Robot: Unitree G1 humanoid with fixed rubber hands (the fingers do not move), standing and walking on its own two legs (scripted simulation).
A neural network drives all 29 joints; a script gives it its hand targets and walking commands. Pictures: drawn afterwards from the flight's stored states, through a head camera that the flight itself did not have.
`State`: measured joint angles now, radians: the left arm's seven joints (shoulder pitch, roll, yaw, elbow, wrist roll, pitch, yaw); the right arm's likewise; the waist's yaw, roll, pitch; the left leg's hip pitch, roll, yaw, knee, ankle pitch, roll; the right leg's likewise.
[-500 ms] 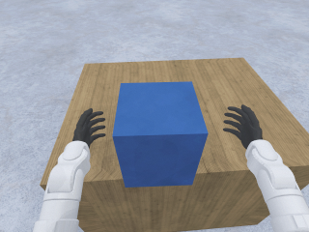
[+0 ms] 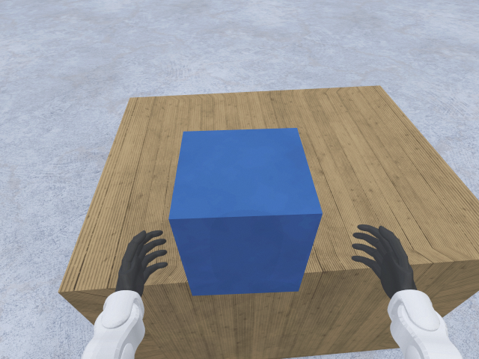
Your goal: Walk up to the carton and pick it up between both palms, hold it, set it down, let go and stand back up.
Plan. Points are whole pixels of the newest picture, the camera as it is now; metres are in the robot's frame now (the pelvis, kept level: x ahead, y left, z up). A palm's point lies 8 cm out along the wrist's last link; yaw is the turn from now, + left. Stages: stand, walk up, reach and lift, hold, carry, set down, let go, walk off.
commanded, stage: set down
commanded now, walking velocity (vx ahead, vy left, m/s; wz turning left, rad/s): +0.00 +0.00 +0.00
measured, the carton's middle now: (243, 214) +0.39 +0.05 +0.03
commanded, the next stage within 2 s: let go in 1.50 s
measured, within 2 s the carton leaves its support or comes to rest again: neither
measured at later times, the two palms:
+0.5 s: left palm (128, 325) +0.20 +0.22 -0.02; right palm (392, 326) +0.22 -0.20 -0.01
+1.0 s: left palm (127, 355) +0.17 +0.23 -0.07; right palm (392, 358) +0.18 -0.20 -0.06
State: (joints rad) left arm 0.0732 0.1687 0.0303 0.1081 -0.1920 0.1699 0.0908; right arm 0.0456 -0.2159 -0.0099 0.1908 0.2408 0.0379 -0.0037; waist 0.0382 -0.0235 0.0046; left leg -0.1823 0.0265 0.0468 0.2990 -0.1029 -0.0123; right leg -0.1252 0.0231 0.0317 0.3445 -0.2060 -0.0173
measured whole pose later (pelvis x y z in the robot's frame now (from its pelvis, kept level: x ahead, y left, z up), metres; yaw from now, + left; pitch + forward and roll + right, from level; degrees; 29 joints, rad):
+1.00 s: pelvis +0.02 +0.00 +0.00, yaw +0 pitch -3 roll +0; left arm 0.26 0.22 -0.03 0.48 -0.05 0.01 0.04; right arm 0.22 -0.15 0.01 0.63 0.06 -0.22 0.02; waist 0.03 -0.04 0.03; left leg -0.13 0.03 0.04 0.36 -0.17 -0.01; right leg -0.04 0.02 0.03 0.35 -0.25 -0.02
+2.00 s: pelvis +0.01 +0.01 +0.00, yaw +0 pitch -4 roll +0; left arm 0.19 0.21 0.00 0.54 -0.02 0.12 0.02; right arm 0.18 -0.15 -0.02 0.75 -0.01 -0.20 0.03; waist 0.02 -0.03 0.05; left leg -0.15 0.03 0.05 0.42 -0.20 0.00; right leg -0.06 0.02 0.03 0.39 -0.26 -0.01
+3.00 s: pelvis -0.02 +0.00 -0.02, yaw +10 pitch -3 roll -2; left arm 0.33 0.16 0.03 1.11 0.01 0.02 0.03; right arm 0.39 -0.10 -0.02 1.03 -0.03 0.02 -0.02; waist 0.02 -0.02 -0.01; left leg -0.32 -0.02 -0.12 0.56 -0.19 -0.02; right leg -0.16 0.00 -0.14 0.52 -0.31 -0.02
